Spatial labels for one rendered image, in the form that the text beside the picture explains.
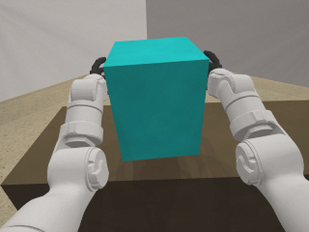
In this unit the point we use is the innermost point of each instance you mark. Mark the pedestal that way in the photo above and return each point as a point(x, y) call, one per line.
point(195, 193)

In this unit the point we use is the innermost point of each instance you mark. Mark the robot right forearm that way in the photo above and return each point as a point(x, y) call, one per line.
point(245, 110)

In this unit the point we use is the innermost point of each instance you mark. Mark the robot left forearm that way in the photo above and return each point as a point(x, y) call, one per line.
point(82, 126)

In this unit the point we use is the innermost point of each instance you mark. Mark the robot right hand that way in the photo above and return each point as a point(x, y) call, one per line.
point(214, 64)

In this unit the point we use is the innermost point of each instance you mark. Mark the carton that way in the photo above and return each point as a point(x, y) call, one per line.
point(157, 91)

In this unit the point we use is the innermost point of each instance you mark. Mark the robot left hand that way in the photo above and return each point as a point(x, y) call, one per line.
point(96, 69)

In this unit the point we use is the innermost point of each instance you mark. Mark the left robot upper arm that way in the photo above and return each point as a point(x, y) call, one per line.
point(74, 176)

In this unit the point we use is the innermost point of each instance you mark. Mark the right robot upper arm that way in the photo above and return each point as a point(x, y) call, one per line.
point(273, 164)

